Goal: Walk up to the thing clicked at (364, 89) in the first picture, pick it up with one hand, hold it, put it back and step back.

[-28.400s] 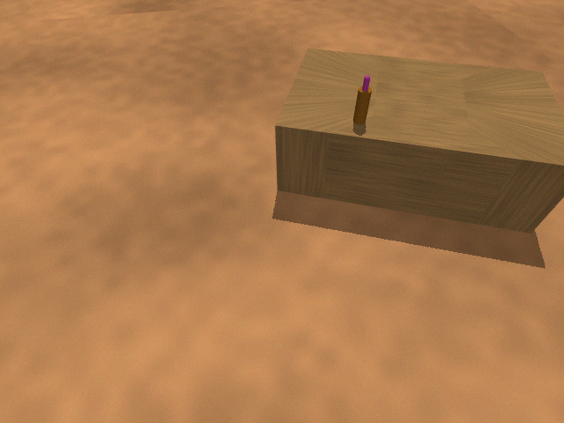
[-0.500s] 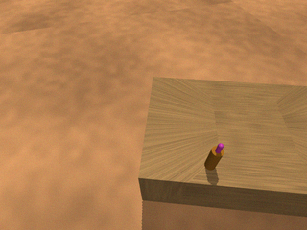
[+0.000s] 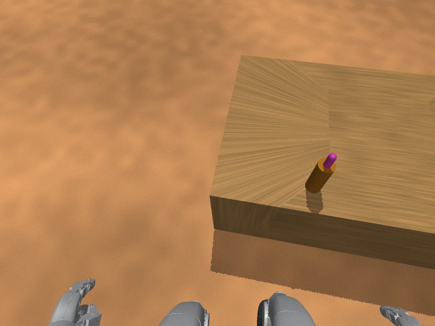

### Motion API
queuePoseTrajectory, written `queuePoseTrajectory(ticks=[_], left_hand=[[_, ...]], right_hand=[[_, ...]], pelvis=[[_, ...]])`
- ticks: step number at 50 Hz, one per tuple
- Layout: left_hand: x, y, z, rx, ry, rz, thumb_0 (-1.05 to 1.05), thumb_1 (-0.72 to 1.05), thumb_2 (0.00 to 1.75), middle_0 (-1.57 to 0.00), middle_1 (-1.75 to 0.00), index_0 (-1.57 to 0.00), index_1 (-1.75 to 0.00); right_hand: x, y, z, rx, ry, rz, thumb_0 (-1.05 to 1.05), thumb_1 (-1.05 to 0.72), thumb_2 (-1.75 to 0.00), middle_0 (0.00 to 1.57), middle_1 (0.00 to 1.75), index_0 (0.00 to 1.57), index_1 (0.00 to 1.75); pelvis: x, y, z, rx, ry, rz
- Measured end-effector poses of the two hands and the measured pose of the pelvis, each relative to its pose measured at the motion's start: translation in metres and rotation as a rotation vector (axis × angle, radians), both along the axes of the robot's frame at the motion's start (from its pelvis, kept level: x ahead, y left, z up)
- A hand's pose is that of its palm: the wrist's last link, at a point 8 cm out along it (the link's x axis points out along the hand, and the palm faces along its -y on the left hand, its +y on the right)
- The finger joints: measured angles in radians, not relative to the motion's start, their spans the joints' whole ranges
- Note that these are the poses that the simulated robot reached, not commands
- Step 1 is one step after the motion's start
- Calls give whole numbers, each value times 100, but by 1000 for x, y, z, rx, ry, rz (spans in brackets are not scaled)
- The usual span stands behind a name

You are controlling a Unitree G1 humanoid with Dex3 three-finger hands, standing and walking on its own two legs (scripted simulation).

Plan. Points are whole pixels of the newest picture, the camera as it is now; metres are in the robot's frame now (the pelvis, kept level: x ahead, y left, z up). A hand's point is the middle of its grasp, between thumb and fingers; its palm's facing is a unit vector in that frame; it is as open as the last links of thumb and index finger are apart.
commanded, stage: step back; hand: right
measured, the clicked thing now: (322, 172) +0.51 -0.28 -0.26
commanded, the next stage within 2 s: none
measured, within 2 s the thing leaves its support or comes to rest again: neither
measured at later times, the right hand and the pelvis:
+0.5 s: hand out of the picture -0.02 -0.26 -0.14, palm faces +0.08 +0.93 -0.36, open 7.4 cm; pelvis -0.12 +0.02 +0.00, yaw -7 degrees
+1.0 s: hand out of the picture -0.19 -0.23 -0.12, palm faces +0.05 +0.90 -0.43, open 7.4 cm; pelvis -0.27 +0.05 +0.01, yaw -7 degrees
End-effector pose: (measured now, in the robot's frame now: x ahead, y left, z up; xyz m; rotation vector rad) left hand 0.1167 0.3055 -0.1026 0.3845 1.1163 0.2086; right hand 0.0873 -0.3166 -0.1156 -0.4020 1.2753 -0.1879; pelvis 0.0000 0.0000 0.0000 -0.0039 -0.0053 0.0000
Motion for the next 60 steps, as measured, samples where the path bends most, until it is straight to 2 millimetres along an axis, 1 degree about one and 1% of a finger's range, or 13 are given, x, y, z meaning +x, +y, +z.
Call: queuePoseTrajectory(ticks=[4, 12, 16, 20, 24, 28, 34, 38, 40, 45, 50, 56, 60], left_hand=[[-15, 16, -13, -27, 4, 12, 0, 91, 90, -20, -30, -21, -30], [-55, 26, -5, -38, 42, 6, 0, 91, 90, -20, -30, -21, -30], [-79, 26, -5, -26, 75, -28, 0, 91, 90, -20, -30, -21, -30], [-101, 21, -6, -6, 88, -67, 0, 91, 90, -20, -30, -21, -30], [-127, 12, 0, 7, 85, -85, 0, 91, 90, -20, -30, -21, -30], [-147, 11, 13, 11, 63, -83, 0, 91, 90, -20, -30, -21, -30], [-151, 24, 20, 29, -19, -93, 0, 90, 90, -20, -30, -21, -30], [-155, 39, 8, 9, -87, -93, 0, 90, 90, -20, -30, -21, -30], [-163, 44, 3, -4, -85, -86, 0, 91, 90, -20, -30, -21, -30], [-197, 47, 3, -27, -35, -74, 0, 91, 90, -20, -30, -21, -30], [-242, 46, 0, -27, 21, -89, 0, 91, 90, -20, -30, -21, -30], [-299, 36, -7, -1, 81, -121, 0, 91, 90, -20, -30, -21, -30], [-345, 25, 1, 3, 105, -111, 0, 91, 90, -20, -30, -21, -30]], right_hand=[[-19, 19, 8, -6, -21, 7, 0, -90, -90, 20, 30, 20, 30], [-47, 32, 36, -26, -86, -19, 0, -90, -90, 20, 30, 21, 30], [-59, 32, 35, -21, -147, -35, 0, -90, -90, 20, 30, 21, 30], [-79, 25, 24, -1, -189, -56, 0, -90, -90, 20, 30, 21, 30], [-110, 17, 10, 28, -187, -102, 0, -90, -90, 20, 30, 21, 30], [-146, 20, 9, 42, -138, -125, 0, -90, -90, 20, 30, 20, 30], [-203, 27, 7, 14, -57, -107, 0, -90, -90, 20, 30, 20, 30], [-236, 38, 4, -21, -21, -84, 0, -90, -90, 20, 30, 20, 30], [-251, 47, 8, -20, -15, -81, 0, -90, -90, 20, 30, 20, 30], [-278, 56, 27, -22, -48, -90, 1, -90, -90, 20, 30, 21, 30], [-292, 51, 34, -37, -116, -91, 0, -90, -90, 20, 30, 21, 30], [-317, 31, 21, -30, -189, -92, 0, -90, -90, 20, 30, 21, 30], [-346, 22, 13, -13, -181, -123, 0, -90, -90, 20, 30, 21, 30]], pelvis=[[-20, 14, -2, 8, -20, -5], [-50, 23, 14, -27, -5, -45], [-71, 25, 12, -24, -12, -80], [-94, 22, 4, -10, -22, -115], [-118, 17, 0, -30, -36, -115], [-136, 20, 8, 13, -34, -123], [-168, 31, 7, 12, -16, -83], [-195, 45, -4, 15, -26, -47], [-208, 49, -3, 32, -42, -64], [-235, 52, 10, -10, -27, -78], [-265, 51, 11, -16, -20, -116], [-311, 39, -2, 0, -19, -165], [-339, 33, 0, -2, -29, -153]])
